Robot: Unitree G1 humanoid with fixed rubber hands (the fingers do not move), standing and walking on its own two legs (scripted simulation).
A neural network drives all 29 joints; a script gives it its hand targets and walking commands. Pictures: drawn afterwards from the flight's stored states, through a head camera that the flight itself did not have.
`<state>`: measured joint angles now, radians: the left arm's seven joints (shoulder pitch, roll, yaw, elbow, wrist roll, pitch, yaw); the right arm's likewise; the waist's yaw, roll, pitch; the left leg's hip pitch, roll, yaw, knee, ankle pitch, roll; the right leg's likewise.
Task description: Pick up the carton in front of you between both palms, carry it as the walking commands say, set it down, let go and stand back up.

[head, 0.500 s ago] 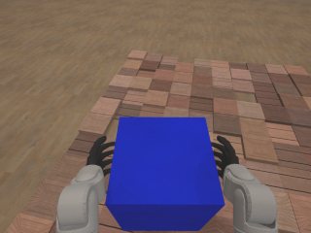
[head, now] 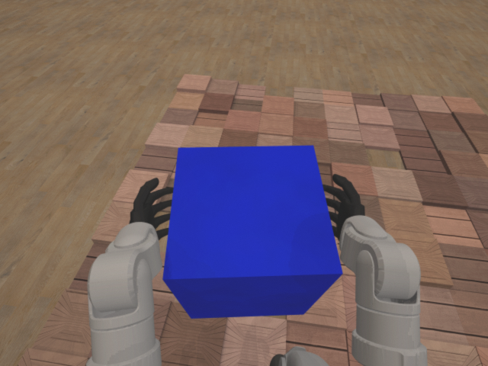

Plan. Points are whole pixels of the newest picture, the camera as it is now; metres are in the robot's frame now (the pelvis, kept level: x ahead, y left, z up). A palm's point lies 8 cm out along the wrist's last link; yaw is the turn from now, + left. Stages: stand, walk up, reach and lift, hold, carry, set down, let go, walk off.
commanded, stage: carry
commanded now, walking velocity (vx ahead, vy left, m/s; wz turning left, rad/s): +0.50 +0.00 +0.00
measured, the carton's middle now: (247, 239) +0.31 +0.00 +0.04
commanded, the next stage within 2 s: none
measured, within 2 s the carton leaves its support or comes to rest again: neither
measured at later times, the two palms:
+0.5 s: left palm (187, 99) +0.63 +0.12 +0.12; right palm (318, 97) +0.64 -0.18 +0.12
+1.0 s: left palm (218, 38) +1.01 +0.05 +0.11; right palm (312, 42) +0.99 -0.24 +0.10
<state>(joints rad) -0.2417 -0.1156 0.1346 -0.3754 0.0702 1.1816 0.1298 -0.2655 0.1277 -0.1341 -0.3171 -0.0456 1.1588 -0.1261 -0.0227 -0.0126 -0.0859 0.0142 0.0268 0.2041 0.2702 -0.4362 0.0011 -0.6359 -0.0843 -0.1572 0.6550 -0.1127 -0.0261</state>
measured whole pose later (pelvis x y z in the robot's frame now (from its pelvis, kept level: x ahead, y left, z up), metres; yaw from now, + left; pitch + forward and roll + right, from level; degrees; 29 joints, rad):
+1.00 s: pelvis +0.67 -0.06 -0.01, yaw -3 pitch +5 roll -2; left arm -0.47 -0.13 0.23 -0.12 0.11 1.11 0.12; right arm -0.51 0.04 -0.20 -0.06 0.00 1.12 -0.15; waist -0.05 0.08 -0.07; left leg -0.16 0.08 0.05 0.77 -0.26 0.07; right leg -0.59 0.03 -0.13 0.65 -0.17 -0.07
